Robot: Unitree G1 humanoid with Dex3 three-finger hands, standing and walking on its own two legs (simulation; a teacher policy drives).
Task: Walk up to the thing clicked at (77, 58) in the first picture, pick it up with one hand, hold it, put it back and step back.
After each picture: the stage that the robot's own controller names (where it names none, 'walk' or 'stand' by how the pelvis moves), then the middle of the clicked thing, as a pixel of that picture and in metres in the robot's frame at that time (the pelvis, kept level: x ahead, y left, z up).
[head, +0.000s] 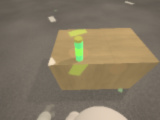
stand; (78, 49) +0.58 +0.14 +0.01
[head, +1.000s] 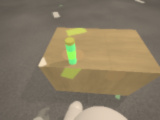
walk; (71, 52) +0.50 +0.21 +0.03
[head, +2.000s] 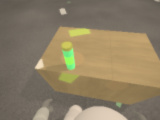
walk; (69, 57) +0.43 +0.20 +0.04
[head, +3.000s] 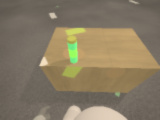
stand; (73, 50) +0.52 +0.19 +0.04
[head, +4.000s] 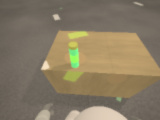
stand; (74, 56) +0.49 +0.18 +0.01
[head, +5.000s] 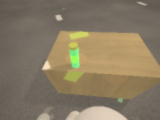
stand; (74, 56) +0.49 +0.17 +0.01
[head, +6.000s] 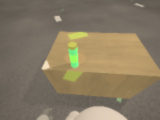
stand; (73, 56) +0.50 +0.18 +0.01
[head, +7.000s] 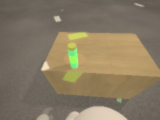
stand; (73, 56) +0.49 +0.18 +0.01
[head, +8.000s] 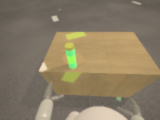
rise first; (71, 56) +0.48 +0.20 +0.02
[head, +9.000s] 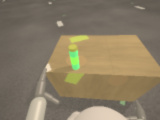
go down; (74, 58) +0.49 +0.20 +0.02
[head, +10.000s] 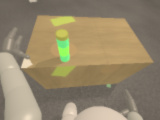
go down; (63, 48) +0.48 +0.19 +0.06
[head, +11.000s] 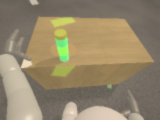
approach; (62, 47) +0.48 +0.19 +0.07
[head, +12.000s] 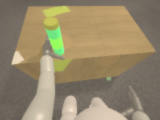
close in; (56, 39) +0.50 +0.21 +0.10
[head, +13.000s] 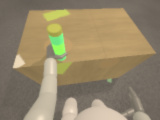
lift; (58, 45) +0.47 +0.19 +0.10
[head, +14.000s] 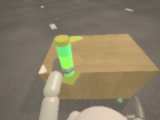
lift; (65, 58) +0.32 +0.16 +0.20
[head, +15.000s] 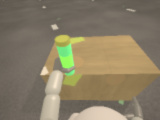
hold; (66, 58) +0.33 +0.17 +0.20
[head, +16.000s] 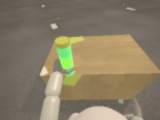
hold; (66, 59) +0.33 +0.17 +0.19
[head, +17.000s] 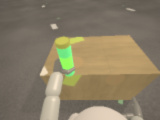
crouch; (66, 59) +0.32 +0.17 +0.19
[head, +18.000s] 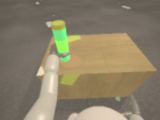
crouch; (62, 43) +0.43 +0.20 +0.22
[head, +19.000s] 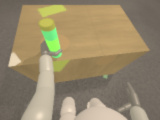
lower; (52, 41) +0.49 +0.21 +0.08
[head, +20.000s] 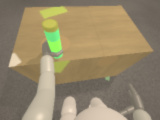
lower; (54, 42) +0.49 +0.20 +0.10
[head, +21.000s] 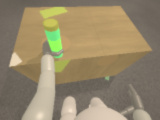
lower; (54, 41) +0.49 +0.20 +0.10
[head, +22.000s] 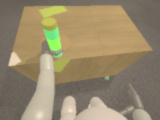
lower; (53, 40) +0.49 +0.20 +0.10
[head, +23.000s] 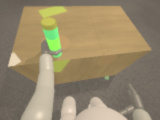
loosen; (53, 40) +0.50 +0.20 +0.10
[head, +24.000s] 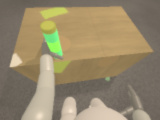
withdraw; (53, 43) +0.48 +0.21 +0.10
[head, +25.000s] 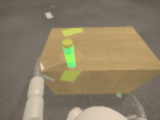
sink last; (69, 55) +0.46 +0.19 +0.06
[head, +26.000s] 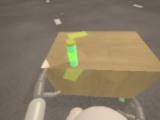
stand; (72, 54) +0.50 +0.21 +0.06
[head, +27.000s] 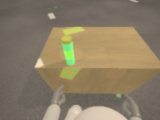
stand; (68, 52) +0.48 +0.21 +0.08
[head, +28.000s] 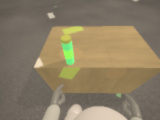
stand; (68, 51) +0.48 +0.21 +0.08
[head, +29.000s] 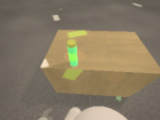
stand; (72, 54) +0.49 +0.19 +0.03
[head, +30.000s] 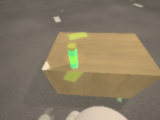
stand; (73, 57) +0.49 +0.18 +0.01
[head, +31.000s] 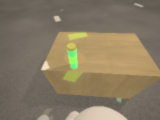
stand; (72, 57) +0.48 +0.18 +0.01
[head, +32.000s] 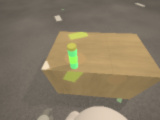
stand; (73, 57) +0.48 +0.18 +0.01
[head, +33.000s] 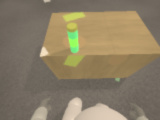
walk; (73, 39) +0.56 +0.18 +0.04
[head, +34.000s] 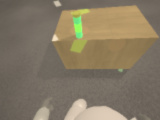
walk; (78, 26) +0.80 +0.20 +0.03
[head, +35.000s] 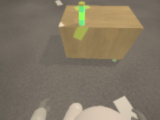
stand; (81, 14) +1.09 +0.20 +0.04
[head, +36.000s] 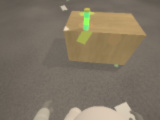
stand; (86, 20) +1.09 +0.15 +0.03
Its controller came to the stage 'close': yes
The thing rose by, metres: 0.20
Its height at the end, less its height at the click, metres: +0.00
